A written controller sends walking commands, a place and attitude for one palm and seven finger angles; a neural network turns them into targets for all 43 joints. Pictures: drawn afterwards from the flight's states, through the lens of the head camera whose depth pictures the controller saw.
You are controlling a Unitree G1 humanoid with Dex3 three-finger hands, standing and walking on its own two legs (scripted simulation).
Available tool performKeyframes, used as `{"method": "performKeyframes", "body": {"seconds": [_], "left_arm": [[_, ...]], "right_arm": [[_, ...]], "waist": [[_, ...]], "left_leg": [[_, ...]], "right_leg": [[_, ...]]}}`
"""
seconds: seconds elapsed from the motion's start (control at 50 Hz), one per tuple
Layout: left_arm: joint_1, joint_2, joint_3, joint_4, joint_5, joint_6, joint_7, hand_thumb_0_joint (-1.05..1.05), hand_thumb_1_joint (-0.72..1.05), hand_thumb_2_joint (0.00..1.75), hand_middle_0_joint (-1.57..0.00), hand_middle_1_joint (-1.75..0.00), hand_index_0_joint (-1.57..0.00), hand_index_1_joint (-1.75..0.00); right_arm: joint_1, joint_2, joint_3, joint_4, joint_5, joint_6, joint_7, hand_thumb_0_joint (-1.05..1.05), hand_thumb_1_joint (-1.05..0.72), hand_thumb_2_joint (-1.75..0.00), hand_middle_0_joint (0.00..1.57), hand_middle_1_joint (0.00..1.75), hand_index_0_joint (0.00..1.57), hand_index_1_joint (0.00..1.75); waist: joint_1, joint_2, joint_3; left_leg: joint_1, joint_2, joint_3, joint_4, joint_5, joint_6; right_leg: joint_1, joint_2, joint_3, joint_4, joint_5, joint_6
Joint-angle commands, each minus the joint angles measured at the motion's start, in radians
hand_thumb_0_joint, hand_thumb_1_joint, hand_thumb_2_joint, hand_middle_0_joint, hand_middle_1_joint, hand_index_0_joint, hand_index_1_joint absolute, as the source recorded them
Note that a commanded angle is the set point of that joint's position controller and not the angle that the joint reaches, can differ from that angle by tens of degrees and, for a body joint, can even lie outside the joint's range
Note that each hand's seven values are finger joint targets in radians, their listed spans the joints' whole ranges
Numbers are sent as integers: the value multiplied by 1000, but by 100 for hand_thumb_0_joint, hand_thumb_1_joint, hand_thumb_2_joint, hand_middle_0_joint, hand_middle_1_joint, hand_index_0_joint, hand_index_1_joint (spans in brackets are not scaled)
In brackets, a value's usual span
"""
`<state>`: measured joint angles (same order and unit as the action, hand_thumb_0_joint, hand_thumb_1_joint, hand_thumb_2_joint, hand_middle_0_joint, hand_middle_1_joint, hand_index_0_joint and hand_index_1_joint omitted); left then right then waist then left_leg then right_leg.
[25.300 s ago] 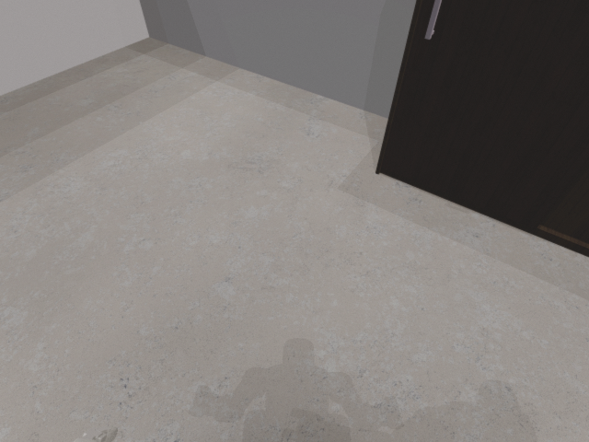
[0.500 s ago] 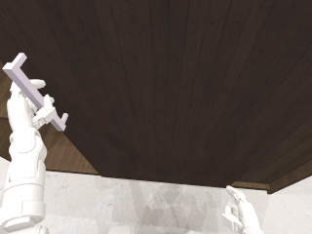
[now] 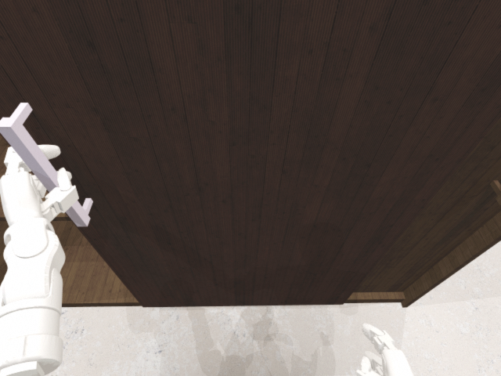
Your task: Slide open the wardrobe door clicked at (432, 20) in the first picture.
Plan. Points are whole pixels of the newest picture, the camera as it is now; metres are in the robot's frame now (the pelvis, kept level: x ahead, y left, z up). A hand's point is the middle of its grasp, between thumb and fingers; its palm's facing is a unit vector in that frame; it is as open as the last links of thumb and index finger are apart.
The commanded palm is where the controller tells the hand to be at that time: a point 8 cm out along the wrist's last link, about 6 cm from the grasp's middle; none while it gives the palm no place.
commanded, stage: stop walking and hold the door there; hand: left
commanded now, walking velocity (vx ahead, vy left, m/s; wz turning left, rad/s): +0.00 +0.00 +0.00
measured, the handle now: (57, 173) +0.38 +0.35 +0.09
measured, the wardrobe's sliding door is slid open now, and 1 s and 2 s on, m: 0.48 0.48 0.48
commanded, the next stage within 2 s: loosen the grip on the handle in 1.94 s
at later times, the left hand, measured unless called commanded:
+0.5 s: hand (67, 190) +0.34 +0.31 +0.10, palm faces +0.51 -0.83 -0.21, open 5.9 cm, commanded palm +0.30 +0.32 +0.10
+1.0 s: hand (66, 191) +0.34 +0.32 +0.10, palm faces +0.49 -0.84 -0.22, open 6.0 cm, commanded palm +0.30 +0.32 +0.10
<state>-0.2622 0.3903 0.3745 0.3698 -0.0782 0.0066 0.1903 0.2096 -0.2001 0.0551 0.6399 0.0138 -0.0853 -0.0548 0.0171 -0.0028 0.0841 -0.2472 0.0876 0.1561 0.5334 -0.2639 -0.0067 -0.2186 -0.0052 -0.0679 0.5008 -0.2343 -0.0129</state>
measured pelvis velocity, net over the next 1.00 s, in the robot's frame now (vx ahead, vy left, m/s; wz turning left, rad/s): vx -0.02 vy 0.03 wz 0.01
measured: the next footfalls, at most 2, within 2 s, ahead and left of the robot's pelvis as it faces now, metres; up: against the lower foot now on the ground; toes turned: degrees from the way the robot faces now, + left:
right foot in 1.42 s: -0.04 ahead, -0.03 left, +0.00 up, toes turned +4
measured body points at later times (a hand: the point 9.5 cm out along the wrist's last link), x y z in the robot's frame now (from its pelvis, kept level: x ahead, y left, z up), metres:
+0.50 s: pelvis -0.02 +0.02 +0.00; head -0.01 +0.02 +0.45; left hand +0.31 +0.36 +0.11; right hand +0.11 -0.25 -0.10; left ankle +0.01 +0.12 -0.74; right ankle +0.00 -0.11 -0.74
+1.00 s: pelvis -0.02 +0.03 +0.00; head +0.00 +0.02 +0.45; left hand +0.31 +0.36 +0.11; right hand +0.14 -0.22 -0.11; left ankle +0.01 +0.12 -0.74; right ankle +0.00 -0.11 -0.74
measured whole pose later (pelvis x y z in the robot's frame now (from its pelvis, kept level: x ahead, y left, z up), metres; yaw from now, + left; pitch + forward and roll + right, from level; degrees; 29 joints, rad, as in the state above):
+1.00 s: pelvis -0.02 +0.03 +0.00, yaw +1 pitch +0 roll +0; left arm -0.36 0.36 0.28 0.54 -0.06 -0.07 0.20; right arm 0.17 -0.27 0.00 0.67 0.03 -0.01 -0.11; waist 0.02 0.03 0.04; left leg -0.31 0.03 0.18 0.54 -0.24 0.04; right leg -0.30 -0.07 -0.05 0.55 -0.25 0.04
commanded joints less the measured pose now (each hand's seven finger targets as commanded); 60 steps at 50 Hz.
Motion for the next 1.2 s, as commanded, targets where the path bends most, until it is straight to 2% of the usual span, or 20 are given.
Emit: {"method": "performKeyframes", "body": {"seconds": [0.0, 0.04, 0.08, 0.16, 0.28, 0.36, 0.42, 0.56, 0.6, 0.68, 0.78, 0.88, 0.9, 1.0, 1.06, 1.1, 1.12, 1.14, 1.16, 1.18], "left_arm": [[-286, 220, -50, -346, 52, -145, -24, 0, 90, 90, -45, -140, -45, -140], [-299, 229, -38, -302, 54, -145, -20, 0, 90, 90, -45, -140, -45, -140], [-306, 260, -22, -258, 55, -145, -17, 0, 90, 90, -45, -140, -45, -140], [-355, 198, -83, -212, 55, -153, -25, 0, 90, 90, -45, -140, -45, -140], [-407, 199, -103, -142, 57, -162, -24, 0, 90, 90, -45, -140, -45, -140], [-441, 170, -128, -126, 61, -172, -28, 0, 90, 90, -45, -140, -45, -140], [-426, 204, -99, -83, 64, -172, -26, 0, 90, 90, -45, -140, -45, -140], [-452, 113, -173, -104, 62, -185, -37, 0, 90, 90, -45, -140, -45, -140], [-442, 160, -134, -89, 64, -187, -31, 0, 90, 90, -45, -140, -45, -140], [-448, 81, -202, -101, 57, -189, -41, 0, 90, 90, -45, -140, -45, -140], [-417, 126, -162, -105, 62, -192, -36, 0, 90, 90, -45, -140, -45, -140], [-416, 139, -164, -127, 63, -190, -29, 0, 90, 90, -45, -140, -45, -140], [-427, 123, -174, -141, 61, -191, -28, 0, 90, 90, -45, -140, -45, -140], [-453, 125, -183, -146, 61, -185, -16, 0, 90, 90, -45, -140, -45, -140], [-478, 90, -206, -156, 58, -187, -19, 0, 90, 90, -45, -140, -45, -140], [-499, -2, -282, -197, 45, -193, -29, 0, 90, 90, -45, -140, -45, -140], [-506, 11, -264, -200, 49, -197, -28, 0, 90, 90, -45, -140, -45, -140], [-517, -4, -275, -202, 47, -198, -30, 0, 90, 90, -45, -140, -45, -140], [-533, -54, -318, -215, 38, -192, -37, 0, 90, 90, -45, -140, -45, -140], [-556, -58, -322, -226, 30, -189, -40, 0, 90, 90, -45, -140, -45, -140]], "right_arm": [[-56, -170, -82, -134, 11, -44, -46, 0, -90, -90, 20, 30, 20, 30], [-61, -170, -84, -123, 10, -40, -55, 0, -90, -90, 20, 30, 20, 30], [-62, -184, -85, -107, 11, -30, -65, 0, -90, -90, 20, 30, 20, 30], [-79, -185, -84, -108, 11, -23, -68, 0, -90, -90, 20, 30, 20, 30], [-77, -205, -88, -91, 11, -18, -76, 0, -90, -90, 20, 30, 20, 30], [-70, -200, -89, -92, 12, -21, -74, 0, -90, -90, 20, 30, 20, 30], [-55, -211, -94, -81, 12, -18, -75, 0, -90, -90, 20, 30, 20, 30], [-65, -191, -83, -87, 10, -21, -71, 0, -90, -90, 20, 30, 20, 30], [-53, -200, -87, -77, 8, -19, -74, 0, -90, -90, 20, 30, 20, 30], [-71, -184, -79, -82, 10, -20, -73, 0, -90, -90, 20, 30, 20, 30], [-63, -190, -85, -78, 8, -17, -73, 0, -90, -90, 20, 30, 20, 30], [-85, -196, -95, -97, 12, 20, -74, 0, -90, -90, 20, 30, 20, 30], [-87, -183, -93, -104, 16, 27, -74, 0, -90, -90, 20, 30, 20, 30], [-109, -180, -96, -116, 20, 62, -75, 0, -90, -90, 20, 30, 20, 30], [-132, -181, -95, -127, 24, 71, -69, 0, -90, -90, 20, 30, 20, 30], [-163, -171, -82, -140, 25, 67, -62, 0, -90, -90, 20, 30, 20, 30], [-155, -174, -83, -137, 20, 55, -56, 0, -90, -90, 20, 30, 20, 30], [-126, -173, -84, -126, 19, 42, -53, 0, -90, -90, 20, 30, 20, 30], [-110, -163, -84, -123, 21, 28, -50, 0, -90, -90, 20, 30, 20, 30], [-98, -163, -84, -121, 24, 18, -52, 0, -90, -90, 20, 30, 20, 30]], "waist": [[-32, 92, -474], [-32, 84, -475], [-33, 131, -462], [-30, 155, -391], [-27, 204, -346], [-30, 179, -357], [-27, 152, -363], [-29, 169, -355], [-27, 155, -364], [-33, 152, -353], [-29, 116, -382], [-27, 113, -385], [-30, 82, -400], [-29, 23, -414], [-29, 51, -404], [-25, 226, -382], [-20, 293, -378], [-23, 276, -388], [-29, 222, -413], [-34, 165, -429]], "left_leg": [[177, 97, -74, 13, 525, -15], [179, 85, -73, 8, 495, -12], [188, 92, -87, -24, 492, -4], [160, 109, -114, -90, 325, 9], [136, 112, -132, -152, 228, 18], [158, 111, -124, -147, 226, 14], [164, 110, -122, -139, 256, 11], [177, 124, -135, -159, 261, 17], [189, 122, -131, -145, 304, 16], [193, 118, -124, -153, 266, 15], [212, 113, -118, -122, 355, 9], [134, 77, -102, -30, 390, -8], [139, 72, -99, -15, 395, -10], [101, 48, -113, 3, 332, -12], [134, 79, -154, -32, 337, 7], [154, 161, -251, -148, 363, 49], [165, 181, -268, -201, 337, 76], [199, 182, -276, -223, 331, 76], [252, 173, -268, -224, 355, 61], [307, 174, -261, -203, 405, 64]], "right_leg": [[159, -143, 109, 36, 683, -18], [137, -144, 110, 29, 663, -13], [110, -129, 94, 22, 561, -4], [34, -92, 80, -19, 287, 8], [13, -75, 69, -36, 155, 7], [-4, -75, 72, -38, 171, 7], [-1, -78, 76, -36, 208, 8], [-22, -65, 57, -12, 147, 12], [-16, -72, 58, -11, 192, 11], [-30, -74, 64, -15, 167, 12], [-14, -84, 69, -6, 249, 11], [25, -181, 149, 18, 471, -17], [26, -199, 156, 28, 493, -20], [17, -262, 171, 46, 457, -28], [-59, -215, 107, 108, 250, 2], [-132, -114, 13, 277, -157, 29], [-160, -79, -17, 378, -305, 27], [-177, -62, -27, 435, -332, 22], [-175, -51, -28, 437, -309, 25], [-178, -50, -17, 416, -285, 32]]}}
